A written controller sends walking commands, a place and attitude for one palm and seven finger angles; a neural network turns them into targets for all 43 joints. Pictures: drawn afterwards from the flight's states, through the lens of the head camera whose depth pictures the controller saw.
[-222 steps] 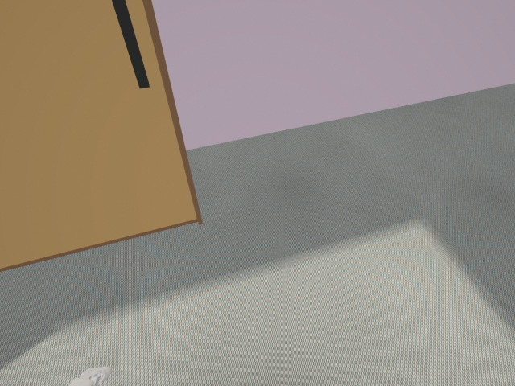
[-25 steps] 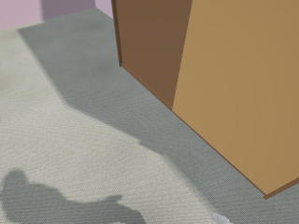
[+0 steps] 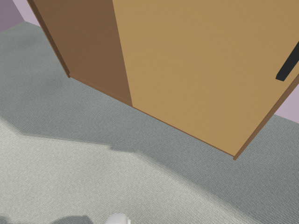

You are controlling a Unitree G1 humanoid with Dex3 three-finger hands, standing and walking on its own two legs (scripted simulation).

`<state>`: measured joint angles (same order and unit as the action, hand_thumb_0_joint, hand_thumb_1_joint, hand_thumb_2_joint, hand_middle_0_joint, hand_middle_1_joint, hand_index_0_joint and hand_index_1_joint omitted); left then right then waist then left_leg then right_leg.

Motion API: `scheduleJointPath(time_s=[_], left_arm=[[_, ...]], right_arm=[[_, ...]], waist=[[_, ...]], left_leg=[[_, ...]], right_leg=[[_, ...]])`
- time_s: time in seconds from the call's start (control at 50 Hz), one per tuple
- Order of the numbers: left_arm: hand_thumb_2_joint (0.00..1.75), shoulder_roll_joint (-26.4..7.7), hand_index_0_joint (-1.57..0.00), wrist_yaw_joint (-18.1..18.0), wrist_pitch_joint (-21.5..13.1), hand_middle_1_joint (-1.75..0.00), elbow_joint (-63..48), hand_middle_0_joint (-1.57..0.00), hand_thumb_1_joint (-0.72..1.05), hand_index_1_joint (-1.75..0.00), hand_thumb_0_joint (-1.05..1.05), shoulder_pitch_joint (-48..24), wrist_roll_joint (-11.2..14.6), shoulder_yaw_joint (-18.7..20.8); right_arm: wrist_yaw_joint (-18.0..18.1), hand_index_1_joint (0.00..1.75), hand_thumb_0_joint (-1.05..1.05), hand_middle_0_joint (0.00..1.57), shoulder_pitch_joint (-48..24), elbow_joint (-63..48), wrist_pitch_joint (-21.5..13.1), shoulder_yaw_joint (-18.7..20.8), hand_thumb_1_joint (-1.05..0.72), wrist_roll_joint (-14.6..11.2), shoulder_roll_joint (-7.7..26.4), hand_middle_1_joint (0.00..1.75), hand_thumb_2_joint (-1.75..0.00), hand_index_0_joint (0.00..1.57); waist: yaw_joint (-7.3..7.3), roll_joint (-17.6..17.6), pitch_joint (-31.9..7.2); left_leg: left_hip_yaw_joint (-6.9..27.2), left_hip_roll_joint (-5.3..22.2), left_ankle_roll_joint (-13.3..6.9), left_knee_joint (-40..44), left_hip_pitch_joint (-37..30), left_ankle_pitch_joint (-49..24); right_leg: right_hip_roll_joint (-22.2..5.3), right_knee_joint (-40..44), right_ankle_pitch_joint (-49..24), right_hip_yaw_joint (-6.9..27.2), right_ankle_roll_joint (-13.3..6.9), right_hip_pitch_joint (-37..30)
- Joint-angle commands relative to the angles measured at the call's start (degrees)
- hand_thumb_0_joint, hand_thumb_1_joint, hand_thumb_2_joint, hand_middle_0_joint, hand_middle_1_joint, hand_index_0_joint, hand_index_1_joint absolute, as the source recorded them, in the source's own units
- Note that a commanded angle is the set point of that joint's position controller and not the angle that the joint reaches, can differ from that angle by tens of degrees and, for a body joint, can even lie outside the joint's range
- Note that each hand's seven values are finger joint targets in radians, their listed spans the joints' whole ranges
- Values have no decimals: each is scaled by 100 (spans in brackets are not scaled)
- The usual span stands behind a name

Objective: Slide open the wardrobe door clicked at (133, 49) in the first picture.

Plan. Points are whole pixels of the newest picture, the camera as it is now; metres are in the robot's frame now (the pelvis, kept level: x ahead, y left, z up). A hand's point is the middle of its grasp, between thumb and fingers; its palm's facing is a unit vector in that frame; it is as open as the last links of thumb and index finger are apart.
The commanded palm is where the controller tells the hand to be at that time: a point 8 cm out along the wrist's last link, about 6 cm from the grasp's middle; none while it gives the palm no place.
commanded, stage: turn to face it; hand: right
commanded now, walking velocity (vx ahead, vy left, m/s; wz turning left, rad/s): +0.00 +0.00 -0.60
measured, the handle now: out of the picture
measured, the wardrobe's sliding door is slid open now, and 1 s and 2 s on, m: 0.00 0.00 0.00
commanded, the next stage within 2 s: take the last steps up to it in 0.60 s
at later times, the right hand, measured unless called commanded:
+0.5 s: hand out of the picture -0.01 -0.14 -0.16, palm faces +0.31 +0.92 -0.24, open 7.4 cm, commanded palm none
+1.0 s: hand out of the picture -0.10 -0.18 -0.18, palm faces +0.44 +0.88 -0.19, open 7.4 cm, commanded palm none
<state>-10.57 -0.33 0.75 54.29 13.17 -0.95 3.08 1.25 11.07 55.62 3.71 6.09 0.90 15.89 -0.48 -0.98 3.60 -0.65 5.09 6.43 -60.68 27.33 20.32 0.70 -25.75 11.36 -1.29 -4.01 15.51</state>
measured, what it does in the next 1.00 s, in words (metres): steps on the spot, turning right: left foot, then right foot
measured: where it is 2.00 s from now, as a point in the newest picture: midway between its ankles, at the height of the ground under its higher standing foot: (176, 215)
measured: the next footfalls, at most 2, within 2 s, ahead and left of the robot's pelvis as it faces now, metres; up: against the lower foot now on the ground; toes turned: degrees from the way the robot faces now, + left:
left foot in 0.24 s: +0.03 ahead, +0.17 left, +0.00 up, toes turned -8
right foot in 0.66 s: -0.07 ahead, -0.07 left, +0.00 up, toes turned -28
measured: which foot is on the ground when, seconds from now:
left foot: up 0.00-0.22, down 0.24-0.68, up 0.70-1.00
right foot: down 0.00-0.24, up 0.26-0.64, down 0.66-1.00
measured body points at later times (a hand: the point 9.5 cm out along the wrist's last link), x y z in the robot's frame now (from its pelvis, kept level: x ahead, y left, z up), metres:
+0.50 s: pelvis -0.03 +0.07 -0.01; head +0.00 +0.07 +0.44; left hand +0.12 +0.31 -0.15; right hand -0.03 -0.18 -0.14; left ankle -0.01 +0.17 -0.74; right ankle -0.08 -0.08 -0.67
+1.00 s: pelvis -0.04 +0.01 +0.00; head -0.04 -0.02 +0.45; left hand +0.10 +0.21 -0.13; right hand -0.13 -0.23 -0.16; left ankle +0.02 +0.16 -0.68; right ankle -0.10 -0.06 -0.74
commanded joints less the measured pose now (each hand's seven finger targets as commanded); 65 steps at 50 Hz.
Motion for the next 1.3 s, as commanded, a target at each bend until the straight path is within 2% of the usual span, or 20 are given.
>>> scheduleJointPath(time_s=[0.0, 0.12, 0.18, 0.22, 0.24, 0.32, 0.54, 0.6, 0.62, 0.66, 0.68, 0.76, 0.88, 1.06, 1.14, 1.16, 1.18, 1.2, 1.24, 1.28], left_arm=[[90, -1251, -20, -38, -23, -30, -336, -20, 90, -30, 0, 281, -45, 353], [90, -1395, -20, 3, 69, -30, -476, -20, 90, -30, 0, -29, -70, 439], [90, -1260, -20, 50, 108, -30, -622, -20, 90, -30, 0, -330, -10, 454], [90, -651, -20, 96, 104, -30, -864, -20, 90, -30, 0, -230, 4, 361], [90, -957, -20, 89, 157, -30, -847, -20, 90, -30, 0, -344, -73, 417], [90, -826, -20, 204, 273, -30, -459, -20, 90, -30, 0, -109, -61, 369], [90, -584, -20, 155, 177, -30, -544, -20, 90, -30, 0, -896, 34, 118], [90, -650, -20, 112, 89, -30, -381, -20, 90, -30, 0, -400, 34, 91], [90, -871, -20, 107, 33, -30, -311, -20, 90, -30, 0, -179, 14, 138], [90, -1770, -20, 62, 24, -30, -284, -20, 90, -30, 0, 175, -7, 317], [90, -1569, -20, -36, 6, -30, -133, -20, 90, -30, 0, 317, -18, 275], [90, -1053, -20, -94, -107, -30, -193, -20, 90, -30, 0, -163, -38, 89], [90, -813, -20, -113, -257, -30, 149, -20, 90, -30, 0, 532, -16, 80], [90, -864, -20, -129, -296, -30, 472, -20, 90, -30, 0, 896, -98, 126], [90, -737, -20, -122, -288, -30, 628, -20, 90, -30, 0, 836, -82, 79], [90, -582, -20, -108, -319, -30, 648, -20, 90, -30, 0, 863, -51, 45], [90, -254, -20, -71, -368, -30, 574, -20, 90, -30, 0, 914, 4, -25], [90, -294, -20, -42, -351, -30, 295, -20, 90, -30, 0, 571, -11, -48], [90, -482, -20, 20, -274, -30, 309, -20, 90, -30, 0, 178, -43, 87], [90, -252, -20, 72, -214, -30, 492, -20, 90, -30, 0, 373, -76, 93]], right_arm=[[-12, 30, 0, 20, -382, -618, -179, -34, -90, -14, 204, 30, -90, 20], [21, 30, 0, 20, -179, -750, -226, -99, -90, -64, 141, 30, -90, 20], [66, 30, 0, 20, 446, -669, -307, -52, -90, -69, 331, 30, -90, 20], [105, 30, 0, 20, 397, -802, -373, 61, -90, 75, 1160, 30, -90, 20], [124, 30, 0, 20, 133, -927, -348, 22, -90, 17, 1023, 30, -90, 20], [70, 30, 0, 20, -430, -1024, -443, -147, -90, 21, 427, 30, -90, 20], [51, 30, 0, 20, 646, -478, -403, -42, -90, 113, 820, 30, -90, 20], [52, 30, 0, 20, 494, -391, -376, -18, -90, 64, 860, 30, -90, 20], [35, 30, 0, 20, 491, -394, -359, -40, -90, 5, 754, 30, -90, 20], [-4, 30, 0, 20, 417, -678, -306, -221, -90, -4, 154, 30, -90, 20], [82, 30, 0, 20, 88, -565, -187, -210, -90, 18, 228, 30, -90, 20], [-118, 30, 0, 20, 283, -140, -253, -192, -90, 56, 171, 30, -90, 20], [-179, 30, 0, 20, 192, 8, -324, -277, -90, 93, 38, 30, -90, 20], [-255, 30, 0, 20, -449, -140, -420, -297, -90, 63, -184, 30, -90, 20], [-231, 30, 0, 20, 268, 164, -517, -235, -90, 49, -187, 30, -90, 20], [-195, 30, 0, 20, 753, 355, -576, -185, -90, 63, -15, 30, -90, 20], [-140, 30, 0, 20, 1424, 560, -656, -102, -90, 101, 422, 30, -90, 20], [-100, 30, 0, 20, 1886, 618, -630, -44, -90, 42, 821, 30, -90, 20], [-39, 30, 0, 20, 1393, 564, -631, -104, -90, -7, 402, 30, -90, 20], [-20, 30, 0, 20, 879, 421, -691, -245, -90, 9, -81, 30, -90, 20]], waist=[[-214, 908, -610], [-125, 1099, -867], [210, 901, -959], [254, -1751, -660], [188, -1150, -579], [-179, -876, -5], [368, -1192, -459], [86, -1163, -751], [-42, -654, -922], [-217, 1776, -1023], [-367, 1823, -1006], [-50, 938, -410], [-142, 747, 10], [-249, 975, 242], [151, 559, 41], [370, 105, -160], [603, -987, -536], [780, -1564, -504], [601, -1057, 167], [207, -324, 415]], left_leg=[[68, -34, -3, 444, 404, 266], [38, -367, -180, 1878, -616, 446], [25, -316, -291, 3725, -2150, -634], [2339, 2240, -1264, 4820, -2742, -442], [1967, 2363, -1474, 4746, -1898, -725], [327, 1202, -1127, 4313, -1392, -1671], [-14, 1496, -1357, 3686, -2333, -3586], [-375, 1325, -1007, 3077, -2272, -3653], [-608, 1144, -728, 2512, -1827, -3289], [-689, 244, -195, 625, 302, 1605], [-93, 211, -241, 183, 31, 1562], [-157, 137, -254, -373, 320, 318], [-162, 148, -239, 253, 539, -91], [-336, 30, -369, 2089, -109, 28], [-551, -265, -473, 3390, -1780, -673], [-216, -10, -586, 3765, -2760, -669], [1200, 1184, -1006, 4271, -3816, 69], [2575, 2030, -1521, 4870, -3872, 513], [2489, 1936, -1633, 5405, -2658, 1820], [1256, 1397, -1359, 5327, -1967, 581]], right_leg=[[-1423, 763, -1481, 1785, -554, -979], [-1236, 482, -1488, 2291, -561, -560], [-811, -6, -870, 2157, -137, 460], [478, -2424, 2070, 417, 697, 2379], [110, -3409, 2059, 684, 616, 2009], [-188, -4645, 862, 327, 777, 1883], [-179, -1851, 1584, -344, 745, 806], [-130, -311, 603, -489, 640, -87], [-322, 419, -319, -365, 532, -918], [-2520, 449, -3961, 1762, -611, -1932], [-2314, 504, -3873, 1521, -641, -1397], [-1574, 1000, -1182, 1004, -402, -1076], [-1558, 1557, 174, 1208, -533, -1183], [-1657, 1552, 691, 1348, -588, -889], [-1321, 675, 468, 959, -272, -190], [-1024, -58, 616, 652, -79, 388], [-418, -1579, 1198, -130, 197, 1405], [-145, -2847, 2373, -245, 276, 2247], [-599, -3936, 1568, 153, 221, 2447], [-809, -3901, 680, 101, 356, 2088]])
